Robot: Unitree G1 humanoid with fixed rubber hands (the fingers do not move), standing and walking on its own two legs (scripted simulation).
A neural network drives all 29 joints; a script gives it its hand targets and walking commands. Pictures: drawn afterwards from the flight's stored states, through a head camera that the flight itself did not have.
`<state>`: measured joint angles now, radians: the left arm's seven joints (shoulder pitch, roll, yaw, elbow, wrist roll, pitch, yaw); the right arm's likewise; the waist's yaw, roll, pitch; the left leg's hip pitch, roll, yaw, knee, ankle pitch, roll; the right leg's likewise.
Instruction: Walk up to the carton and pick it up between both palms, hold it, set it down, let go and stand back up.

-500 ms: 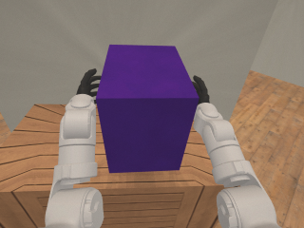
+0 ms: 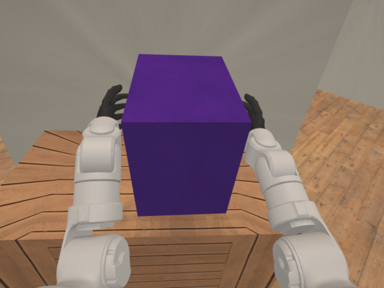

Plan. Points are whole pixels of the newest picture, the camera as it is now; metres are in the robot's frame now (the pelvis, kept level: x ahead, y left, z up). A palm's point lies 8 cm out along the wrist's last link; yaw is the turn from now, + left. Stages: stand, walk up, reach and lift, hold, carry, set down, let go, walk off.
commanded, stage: hold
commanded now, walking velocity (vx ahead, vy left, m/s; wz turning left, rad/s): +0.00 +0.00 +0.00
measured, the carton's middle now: (181, 132) +0.43 +0.00 +0.17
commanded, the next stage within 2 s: none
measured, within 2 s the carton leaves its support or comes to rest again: neither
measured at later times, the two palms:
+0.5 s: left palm (108, 123) +0.37 +0.15 +0.23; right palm (253, 132) +0.36 -0.14 +0.22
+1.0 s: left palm (107, 124) +0.37 +0.15 +0.23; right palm (252, 131) +0.37 -0.14 +0.22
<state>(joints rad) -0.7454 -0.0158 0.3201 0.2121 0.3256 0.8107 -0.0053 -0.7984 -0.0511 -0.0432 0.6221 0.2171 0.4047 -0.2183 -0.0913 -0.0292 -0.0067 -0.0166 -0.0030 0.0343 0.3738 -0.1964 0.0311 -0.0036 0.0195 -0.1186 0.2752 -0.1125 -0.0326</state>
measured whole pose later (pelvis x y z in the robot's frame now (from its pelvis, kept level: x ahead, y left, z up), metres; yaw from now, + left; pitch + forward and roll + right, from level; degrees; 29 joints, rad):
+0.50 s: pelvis +0.00 +0.00 +0.00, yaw +0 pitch -9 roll -1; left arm -0.73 -0.02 0.31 0.19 0.33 0.82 -0.01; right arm -0.79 -0.05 -0.03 0.61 0.23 0.40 -0.22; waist -0.09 -0.03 0.00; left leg -0.01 0.00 0.04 0.38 -0.20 0.03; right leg 0.00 0.02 -0.12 0.27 -0.12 -0.03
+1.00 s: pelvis +0.00 +0.00 +0.00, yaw +0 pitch -10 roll -1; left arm -0.72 -0.02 0.32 0.18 0.33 0.83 -0.01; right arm -0.78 -0.06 -0.02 0.60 0.24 0.41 -0.23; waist -0.09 -0.03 0.00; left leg 0.00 0.00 0.04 0.38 -0.21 0.03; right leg 0.01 0.02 -0.11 0.28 -0.12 -0.03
